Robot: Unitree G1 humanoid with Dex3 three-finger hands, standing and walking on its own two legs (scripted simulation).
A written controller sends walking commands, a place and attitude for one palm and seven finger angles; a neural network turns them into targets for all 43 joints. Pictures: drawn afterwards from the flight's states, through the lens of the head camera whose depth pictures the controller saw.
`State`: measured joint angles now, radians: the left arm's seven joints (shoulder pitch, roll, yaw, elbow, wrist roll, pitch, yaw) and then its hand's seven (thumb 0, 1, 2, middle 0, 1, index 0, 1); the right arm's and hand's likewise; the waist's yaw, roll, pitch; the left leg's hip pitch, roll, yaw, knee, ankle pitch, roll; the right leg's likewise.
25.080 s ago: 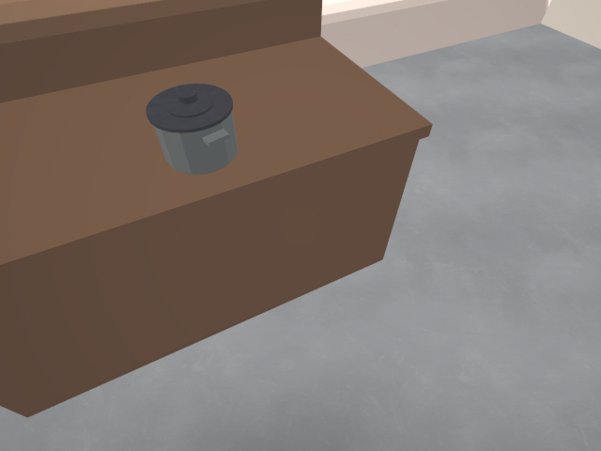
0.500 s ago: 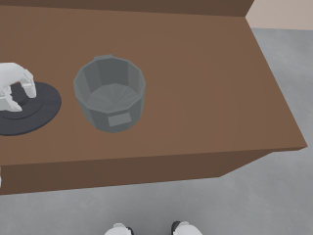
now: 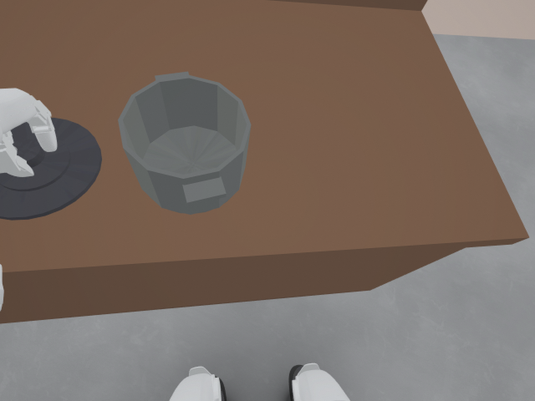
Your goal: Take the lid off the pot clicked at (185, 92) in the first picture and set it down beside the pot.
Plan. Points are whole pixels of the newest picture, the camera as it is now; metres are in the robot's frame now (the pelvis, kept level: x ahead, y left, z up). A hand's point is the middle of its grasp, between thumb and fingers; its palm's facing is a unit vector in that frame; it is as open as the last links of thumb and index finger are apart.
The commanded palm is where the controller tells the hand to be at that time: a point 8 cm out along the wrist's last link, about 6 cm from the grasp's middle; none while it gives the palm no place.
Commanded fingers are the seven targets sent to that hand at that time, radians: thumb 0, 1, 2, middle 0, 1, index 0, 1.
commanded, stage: open the fingers wide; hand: left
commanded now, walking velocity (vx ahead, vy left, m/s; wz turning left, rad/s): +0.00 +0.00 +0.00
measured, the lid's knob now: (26, 153) +0.49 +0.33 -0.01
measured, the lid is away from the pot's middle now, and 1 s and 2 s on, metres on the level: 0.24 0.25 0.25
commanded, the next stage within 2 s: raise the empty hand in 1.10 s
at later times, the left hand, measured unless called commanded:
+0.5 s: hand (0, 167) +0.45 +0.34 +0.02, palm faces -0.47 -0.10 -0.88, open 7.4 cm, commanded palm +0.49 +0.32 +0.07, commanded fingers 0.00 0.28 0.61 -0.55 -0.97 -0.55 -0.97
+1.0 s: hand out of the picture +0.45 +0.34 +0.02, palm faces -0.45 -0.11 -0.89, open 10.7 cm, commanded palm +0.48 +0.32 +0.07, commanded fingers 0.00 0.02 0.58 -0.32 -0.91 -0.32 -0.91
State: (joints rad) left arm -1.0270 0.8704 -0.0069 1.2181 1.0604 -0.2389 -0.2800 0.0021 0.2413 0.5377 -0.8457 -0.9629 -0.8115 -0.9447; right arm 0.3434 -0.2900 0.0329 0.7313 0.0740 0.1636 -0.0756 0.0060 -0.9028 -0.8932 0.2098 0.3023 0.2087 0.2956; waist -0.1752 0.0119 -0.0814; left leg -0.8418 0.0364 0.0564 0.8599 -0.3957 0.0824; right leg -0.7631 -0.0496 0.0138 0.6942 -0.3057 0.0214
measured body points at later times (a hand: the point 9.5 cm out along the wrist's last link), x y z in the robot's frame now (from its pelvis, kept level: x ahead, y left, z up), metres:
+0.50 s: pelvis -0.01 +0.01 +0.00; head +0.11 +0.05 +0.43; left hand +0.47 +0.34 +0.07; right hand +0.00 -0.28 -0.10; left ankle +0.00 +0.06 -0.70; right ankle +0.01 -0.20 -0.70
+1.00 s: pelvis -0.02 +0.02 +0.00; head +0.10 +0.07 +0.43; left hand +0.47 +0.35 +0.07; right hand -0.03 -0.26 -0.10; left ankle +0.00 +0.06 -0.70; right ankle +0.01 -0.20 -0.69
